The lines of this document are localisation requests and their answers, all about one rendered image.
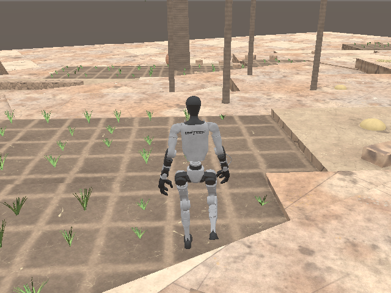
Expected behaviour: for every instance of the right robot forearm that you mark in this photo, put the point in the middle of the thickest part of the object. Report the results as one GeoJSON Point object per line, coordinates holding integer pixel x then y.
{"type": "Point", "coordinates": [223, 161]}

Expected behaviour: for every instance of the robot right upper arm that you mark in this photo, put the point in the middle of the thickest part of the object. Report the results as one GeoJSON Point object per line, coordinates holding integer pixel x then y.
{"type": "Point", "coordinates": [213, 127]}

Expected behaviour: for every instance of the right robot foot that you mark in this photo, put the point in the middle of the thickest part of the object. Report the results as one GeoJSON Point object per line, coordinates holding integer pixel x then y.
{"type": "Point", "coordinates": [213, 236]}

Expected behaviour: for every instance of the right robot shin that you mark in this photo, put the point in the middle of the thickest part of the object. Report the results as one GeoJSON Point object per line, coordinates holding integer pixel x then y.
{"type": "Point", "coordinates": [213, 214]}

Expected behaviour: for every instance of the right robot hand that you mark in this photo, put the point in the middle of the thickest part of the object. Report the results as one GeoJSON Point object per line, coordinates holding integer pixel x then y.
{"type": "Point", "coordinates": [223, 174]}

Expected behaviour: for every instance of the left robot hand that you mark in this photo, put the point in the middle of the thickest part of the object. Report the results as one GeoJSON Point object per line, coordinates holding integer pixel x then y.
{"type": "Point", "coordinates": [162, 187]}

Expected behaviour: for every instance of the left robot forearm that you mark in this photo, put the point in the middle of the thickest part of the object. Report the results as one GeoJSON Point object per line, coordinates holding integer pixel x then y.
{"type": "Point", "coordinates": [166, 166]}

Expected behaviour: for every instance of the robot left upper arm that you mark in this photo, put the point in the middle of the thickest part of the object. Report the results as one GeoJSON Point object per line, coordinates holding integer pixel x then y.
{"type": "Point", "coordinates": [175, 129]}

